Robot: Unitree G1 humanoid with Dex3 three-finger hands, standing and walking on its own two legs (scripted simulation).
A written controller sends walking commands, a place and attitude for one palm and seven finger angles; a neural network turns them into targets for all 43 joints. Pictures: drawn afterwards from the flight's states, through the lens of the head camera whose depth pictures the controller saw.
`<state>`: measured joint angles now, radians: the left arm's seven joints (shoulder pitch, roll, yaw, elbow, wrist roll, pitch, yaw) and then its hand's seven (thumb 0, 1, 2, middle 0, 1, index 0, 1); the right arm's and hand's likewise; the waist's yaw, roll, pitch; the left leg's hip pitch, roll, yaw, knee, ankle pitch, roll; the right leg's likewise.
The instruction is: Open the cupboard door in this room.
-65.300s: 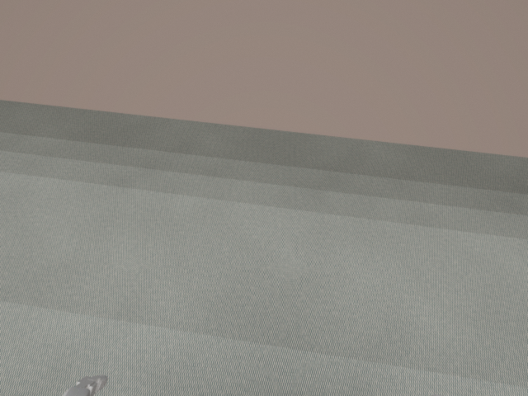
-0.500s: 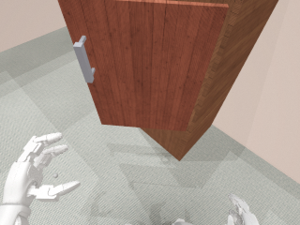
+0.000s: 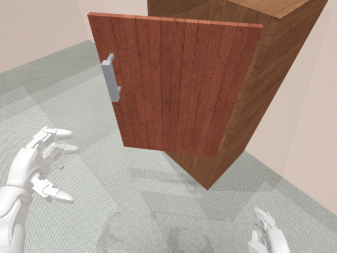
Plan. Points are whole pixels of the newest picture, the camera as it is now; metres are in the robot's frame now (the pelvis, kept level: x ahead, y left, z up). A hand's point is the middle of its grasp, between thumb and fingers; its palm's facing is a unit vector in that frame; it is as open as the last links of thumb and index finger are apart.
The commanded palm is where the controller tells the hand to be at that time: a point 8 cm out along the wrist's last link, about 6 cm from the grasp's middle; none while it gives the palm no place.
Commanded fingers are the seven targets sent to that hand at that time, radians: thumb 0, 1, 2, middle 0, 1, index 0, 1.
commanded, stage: raise the hand with hooked fingers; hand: left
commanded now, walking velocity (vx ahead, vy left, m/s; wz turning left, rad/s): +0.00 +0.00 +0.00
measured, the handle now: (113, 78) +0.57 +0.22 +0.08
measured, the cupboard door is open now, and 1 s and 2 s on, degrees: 39 39 39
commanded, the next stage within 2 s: move the hooked fingers beside the handle in 0.64 s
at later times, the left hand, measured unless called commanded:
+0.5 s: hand (58, 151) +0.30 +0.27 +0.10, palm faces +0.02 -1.00 -0.05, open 14.0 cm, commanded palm +0.27 +0.31 +0.10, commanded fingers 0.00 -0.50 0.30 -0.30 -1.20 -0.30 -1.20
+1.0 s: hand (61, 141) +0.32 +0.27 +0.10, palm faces +0.01 -1.00 -0.04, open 14.0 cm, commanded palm +0.30 +0.32 +0.10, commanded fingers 0.00 -0.50 0.30 -0.30 -1.20 -0.30 -1.20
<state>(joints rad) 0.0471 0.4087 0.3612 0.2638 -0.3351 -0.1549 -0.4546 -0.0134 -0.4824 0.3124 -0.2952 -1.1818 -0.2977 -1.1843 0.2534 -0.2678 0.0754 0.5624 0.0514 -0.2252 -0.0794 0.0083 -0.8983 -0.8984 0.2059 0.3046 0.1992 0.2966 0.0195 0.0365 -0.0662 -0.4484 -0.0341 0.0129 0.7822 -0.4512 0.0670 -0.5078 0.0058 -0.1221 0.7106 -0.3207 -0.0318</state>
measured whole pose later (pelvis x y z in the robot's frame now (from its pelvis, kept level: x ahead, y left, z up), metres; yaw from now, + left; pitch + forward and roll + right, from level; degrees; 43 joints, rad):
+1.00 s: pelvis -0.01 -0.01 +0.01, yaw +0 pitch +7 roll -1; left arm -0.25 0.49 0.44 0.60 -0.31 -0.20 -0.54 -0.02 -0.50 0.30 -0.30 -1.20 -0.30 -1.20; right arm 0.27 -0.29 0.07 0.60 0.05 -0.19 -0.10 0.01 -0.90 -0.90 0.21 0.30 0.20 0.30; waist 0.00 0.02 -0.04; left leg -0.44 -0.03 0.01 0.73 -0.41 0.05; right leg -0.50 0.02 -0.12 0.66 -0.29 -0.05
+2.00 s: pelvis +0.00 +0.01 -0.01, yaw -2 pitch +17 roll -3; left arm -0.80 0.74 0.51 1.18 -0.18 -0.32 -0.59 -0.02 -0.50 0.30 -0.30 -1.20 -0.30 -1.20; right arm 0.39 -0.31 0.06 0.60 0.03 0.01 -0.06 0.00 -0.90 -0.90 0.21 0.30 0.20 0.30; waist -0.12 -0.01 -0.07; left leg -0.68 -0.02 0.04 0.83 -0.45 0.08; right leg -0.74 0.02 -0.10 0.72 -0.29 -0.03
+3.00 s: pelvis +0.02 +0.01 -0.01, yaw -4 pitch +21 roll -5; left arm -0.86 0.78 0.54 1.20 -0.13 -0.30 -0.54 -0.02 -0.50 0.30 -0.30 -1.20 -0.30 -1.20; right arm 0.40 -0.30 0.06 0.55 0.01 0.11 -0.02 0.00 -0.90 -0.90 0.21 0.30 0.20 0.30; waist -0.16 0.01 -0.09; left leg -0.74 0.00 0.02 0.88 -0.49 0.07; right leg -0.79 0.05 -0.10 0.74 -0.31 -0.02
